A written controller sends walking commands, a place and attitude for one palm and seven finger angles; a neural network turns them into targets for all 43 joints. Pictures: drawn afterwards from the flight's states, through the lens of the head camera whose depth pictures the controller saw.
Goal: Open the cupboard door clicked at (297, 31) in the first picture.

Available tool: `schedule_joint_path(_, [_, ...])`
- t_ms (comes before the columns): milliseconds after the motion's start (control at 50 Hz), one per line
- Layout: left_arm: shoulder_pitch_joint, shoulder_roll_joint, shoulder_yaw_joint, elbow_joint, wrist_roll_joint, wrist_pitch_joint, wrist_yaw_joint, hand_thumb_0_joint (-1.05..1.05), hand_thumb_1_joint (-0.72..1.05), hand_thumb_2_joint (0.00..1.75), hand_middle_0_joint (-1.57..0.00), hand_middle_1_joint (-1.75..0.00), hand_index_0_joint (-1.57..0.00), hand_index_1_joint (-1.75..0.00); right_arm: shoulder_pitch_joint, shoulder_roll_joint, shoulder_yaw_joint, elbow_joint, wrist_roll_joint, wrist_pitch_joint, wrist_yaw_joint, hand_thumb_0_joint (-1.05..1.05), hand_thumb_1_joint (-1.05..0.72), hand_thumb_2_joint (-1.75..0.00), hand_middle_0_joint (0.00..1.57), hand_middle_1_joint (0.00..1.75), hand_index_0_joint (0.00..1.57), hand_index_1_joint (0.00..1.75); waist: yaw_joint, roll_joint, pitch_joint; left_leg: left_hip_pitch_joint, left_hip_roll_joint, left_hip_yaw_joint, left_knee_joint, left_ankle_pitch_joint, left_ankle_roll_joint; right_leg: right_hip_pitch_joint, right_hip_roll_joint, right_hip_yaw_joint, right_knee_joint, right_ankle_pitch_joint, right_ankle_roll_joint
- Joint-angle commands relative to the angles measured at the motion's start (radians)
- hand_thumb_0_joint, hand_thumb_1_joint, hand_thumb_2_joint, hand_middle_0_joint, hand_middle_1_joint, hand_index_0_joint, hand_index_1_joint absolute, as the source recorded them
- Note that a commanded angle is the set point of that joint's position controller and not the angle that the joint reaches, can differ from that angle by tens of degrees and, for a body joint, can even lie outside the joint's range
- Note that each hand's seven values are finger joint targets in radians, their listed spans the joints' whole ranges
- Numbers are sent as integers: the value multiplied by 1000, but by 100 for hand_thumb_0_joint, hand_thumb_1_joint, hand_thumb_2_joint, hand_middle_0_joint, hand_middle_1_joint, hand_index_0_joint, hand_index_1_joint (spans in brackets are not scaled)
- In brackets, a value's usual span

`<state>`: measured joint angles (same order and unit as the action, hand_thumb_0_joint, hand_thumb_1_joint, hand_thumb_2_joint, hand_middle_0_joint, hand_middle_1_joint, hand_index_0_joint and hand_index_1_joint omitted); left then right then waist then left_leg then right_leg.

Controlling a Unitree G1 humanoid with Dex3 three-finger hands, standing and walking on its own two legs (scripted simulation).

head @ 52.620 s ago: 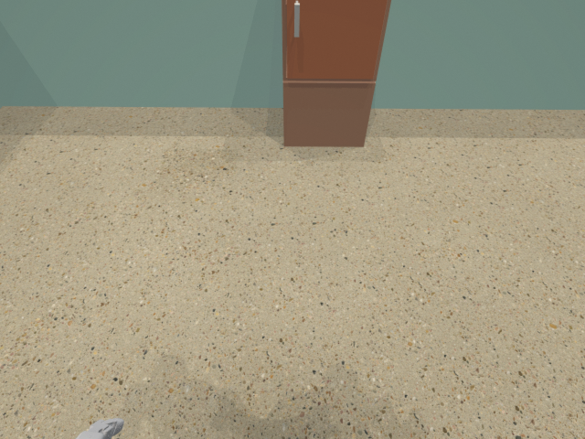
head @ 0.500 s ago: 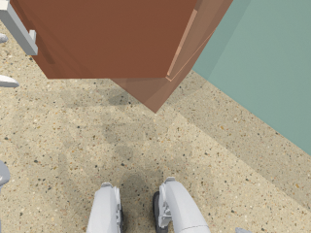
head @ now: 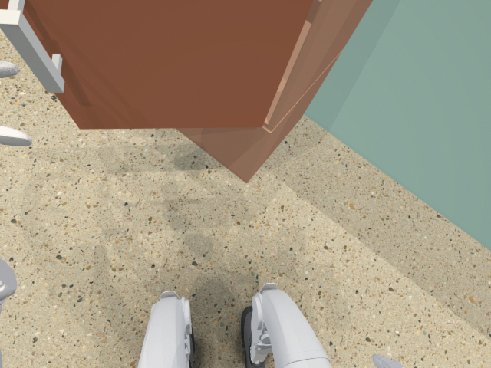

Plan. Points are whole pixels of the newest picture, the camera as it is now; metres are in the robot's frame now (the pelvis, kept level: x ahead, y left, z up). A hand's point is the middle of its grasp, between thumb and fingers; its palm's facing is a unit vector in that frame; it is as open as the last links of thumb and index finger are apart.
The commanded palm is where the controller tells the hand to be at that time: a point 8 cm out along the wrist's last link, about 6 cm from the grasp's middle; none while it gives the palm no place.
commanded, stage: move the hooked fingers beside the handle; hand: left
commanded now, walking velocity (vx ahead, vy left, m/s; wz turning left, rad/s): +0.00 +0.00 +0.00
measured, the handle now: (38, 44) +0.57 +0.27 +0.06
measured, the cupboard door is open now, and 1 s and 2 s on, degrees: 43 43 43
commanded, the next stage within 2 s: slide the fingers in behind the handle in 0.46 s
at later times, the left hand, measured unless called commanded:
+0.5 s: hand out of the picture +0.49 +0.32 +0.05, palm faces +0.08 -1.00 -0.03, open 14.0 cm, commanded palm +0.48 +0.35 +0.05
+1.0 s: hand (15, 96) +0.49 +0.29 +0.05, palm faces +0.04 -1.00 -0.02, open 14.0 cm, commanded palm +0.48 +0.32 +0.05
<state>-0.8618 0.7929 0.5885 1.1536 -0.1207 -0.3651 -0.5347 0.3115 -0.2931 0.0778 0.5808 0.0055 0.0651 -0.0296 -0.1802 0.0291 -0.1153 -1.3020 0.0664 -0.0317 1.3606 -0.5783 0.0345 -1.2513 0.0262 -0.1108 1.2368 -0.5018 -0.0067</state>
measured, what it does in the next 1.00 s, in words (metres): stands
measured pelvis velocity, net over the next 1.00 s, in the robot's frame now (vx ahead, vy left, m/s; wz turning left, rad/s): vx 0.00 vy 0.01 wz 0.01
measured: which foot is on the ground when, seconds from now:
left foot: down 0.00-1.00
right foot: down 0.00-1.00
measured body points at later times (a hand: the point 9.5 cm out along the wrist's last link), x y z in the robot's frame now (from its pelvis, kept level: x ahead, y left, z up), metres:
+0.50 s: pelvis -0.01 +0.00 -0.01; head +0.18 +0.05 +0.40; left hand +0.48 +0.38 +0.06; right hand +0.03 -0.28 -0.10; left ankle +0.02 +0.09 -0.61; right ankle +0.04 -0.13 -0.61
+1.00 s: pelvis +0.00 +0.01 +0.00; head +0.17 +0.05 +0.42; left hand +0.48 +0.34 +0.05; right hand +0.04 -0.26 -0.10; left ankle +0.02 +0.09 -0.61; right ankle +0.04 -0.13 -0.61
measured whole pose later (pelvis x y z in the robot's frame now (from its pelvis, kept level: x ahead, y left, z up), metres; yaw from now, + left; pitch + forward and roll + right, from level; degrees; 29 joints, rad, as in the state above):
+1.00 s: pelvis +0.00 +0.01 +0.00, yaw +0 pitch +29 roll -6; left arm -0.83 0.68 0.53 1.08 -0.13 -0.38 -0.46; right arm 0.31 -0.28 0.07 0.59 0.00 0.05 -0.02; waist -0.18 0.03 -0.12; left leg -1.28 0.05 -0.02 1.34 -0.57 0.04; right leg -1.23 0.02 -0.10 1.22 -0.49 0.00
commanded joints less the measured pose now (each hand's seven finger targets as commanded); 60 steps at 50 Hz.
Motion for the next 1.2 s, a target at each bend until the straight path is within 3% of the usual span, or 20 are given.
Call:
schedule_joint_path(0, [-338,339,40,-164,-32,-60,-4,0,-50,30,-30,-120,-30,-120,186,-212,-72,-26,0,-13,-18,0,-90,-90,20,30,20,30,2,190,-510,473,-10,-72,-143,478,1,177,33,45,-119,253,-12])
schedule_joint_path(60, [-402,324,20,-195,-34,-81,0,0,-50,30,-30,-120,-30,-120,186,-211,-72,-20,-1,-20,-21,0,-90,-90,20,30,20,30,-10,225,-520,488,-11,-77,-140,465,2,149,33,47,-112,232,-16])
schedule_joint_path(120, [-372,352,44,-193,-30,-94,1,0,-50,30,-30,-120,-30,-120,190,-217,-75,-16,-4,-21,-21,0,-90,-90,20,30,20,30,7,227,-579,516,-12,-86,-137,493,-6,157,32,44,-104,236,-18])
schedule_joint_path(160, [-385,305,8,-179,-33,-90,-2,0,-50,30,-30,-120,-30,-120,192,-211,-72,-14,-3,-21,-19,0,-90,-90,20,30,20,30,-7,232,-558,521,-12,-87,-133,496,-3,131,33,42,-102,235,-18])
schedule_joint_path(240, [-406,366,27,-118,-20,-49,-2,0,-50,30,-30,-120,-30,-120,183,-218,-60,-26,2,-20,-28,0,-90,-90,20,30,20,30,-13,188,-505,398,-16,-69,-126,394,9,166,31,53,-105,202,-10])
schedule_joint_path(300, [-413,445,85,-191,-11,-66,5,0,-50,30,-30,-120,-30,-120,192,-221,-63,-29,-5,-23,-26,0,-90,-90,20,30,20,30,17,247,-610,463,-15,-75,-117,484,1,191,31,52,-85,253,-15])
schedule_joint_path(340, [-383,452,103,-237,-14,-80,7,0,-50,30,-30,-120,-30,-120,194,-218,-68,-31,-7,-25,-20,0,-90,-90,20,30,20,30,31,276,-662,509,-13,-76,-116,540,-3,206,31,53,-83,285,-16])
schedule_joint_path(380, [-341,440,110,-243,-23,-82,1,0,-50,30,-30,-120,-30,-120,197,-217,-72,-29,-7,-25,-12,0,-90,-90,20,30,20,30,37,282,-667,547,-8,-85,-121,587,-10,195,34,46,-84,297,-17])
schedule_joint_path(460, [-332,385,73,-194,-38,-49,-28,0,-50,30,-30,-120,-30,-120,194,-213,-69,-27,2,-18,-13,0,-90,-90,20,30,20,30,12,221,-579,477,-10,-71,-128,501,5,204,36,50,-105,278,-11])
schedule_joint_path(520, [-305,382,59,-145,-33,-26,-45,0,-50,30,-30,-120,-30,-120,191,-217,-66,-30,8,-17,-19,0,-90,-90,20,30,20,30,12,198,-528,424,-13,-63,-133,447,8,201,36,51,-114,249,-9])
schedule_joint_path(620, [-379,301,-1,-209,-46,-68,-40,0,-50,30,-30,-120,-30,-120,191,-217,-75,-11,0,-25,-20,0,-90,-90,20,30,20,30,-11,241,-526,524,-6,-93,-144,453,-5,94,36,35,-113,200,-17])
schedule_joint_path(640, [-373,296,2,-225,-51,-77,-34,0,-50,30,-30,-120,-30,-120,192,-216,-77,-10,-2,-26,-20,0,-90,-90,20,30,20,30,-2,246,-546,542,-7,-98,-149,461,-8,100,35,34,-113,197,-18])
schedule_joint_path(660, [-388,245,-36,-244,-58,-85,-34,0,-50,30,-30,-120,-30,-120,192,-213,-79,-8,-2,-29,-18,0,-90,-90,20,30,20,30,-9,280,-551,583,-8,-108,-154,483,-13,63,33,29,-109,196,-23])
schedule_joint_path(740, [-373,234,-29,-203,-55,-69,-3,0,-50,30,-30,-120,-30,-120,190,-214,-80,-5,-3,-27,-21,0,-90,-90,20,30,20,30,-4,236,-527,561,-12,-113,-171,435,-15,75,27,25,-117,176,-19])
schedule_joint_path(860, [-369,247,-8,-324,-29,-88,69,0,-50,30,-30,-120,-30,-120,195,-202,-85,-15,-14,-24,-8,0,-90,-90,20,30,20,30,26,308,-615,672,-7,-124,-181,583,-37,92,24,23,-110,219,-24])
schedule_joint_path(880, [-346,253,9,-329,-30,-92,78,0,-50,30,-30,-120,-30,-120,193,-201,-86,-16,-15,-22,-5,0,-90,-90,20,30,20,30,32,287,-626,678,-5,-123,-181,600,-39,112,24,23,-115,230,-22])
schedule_joint_path(960, [-341,193,-22,-272,-36,-91,94,0,-50,30,-30,-120,-30,-120,186,-191,-82,-12,-10,-21,-3,0,-90,-90,20,30,20,30,6,204,-546,569,-13,-96,-182,504,-16,166,28,34,-130,234,-17])
schedule_joint_path(1020, [-324,201,-22,-206,-29,-79,93,0,-50,30,-30,-120,-30,-120,182,-193,-79,-15,-7,-21,-7,0,-90,-90,20,30,20,30,4,173,-501,493,-18,-76,-181,443,-8,196,26,42,-136,229,-14])
schedule_joint_path(1160, [-328,133,-64,-246,-51,-116,74,0,-50,30,-30,-120,-30,-120,187,-186,-88,-11,-6,-23,-4,0,-90,-90,20,30,20,30,0,190,-544,541,-20,-75,-171,501,-8,196,27,49,-131,271,-17])
schedule_joint_path(1180, [-303,153,-38,-227,-52,-116,75,0,-50,30,-30,-120,-30,-120,188,-188,-90,-10,-8,-21,-5,0,-90,-90,20,30,20,30,11,177,-550,528,-20,-73,-170,500,-10,206,25,48,-129,274,-15])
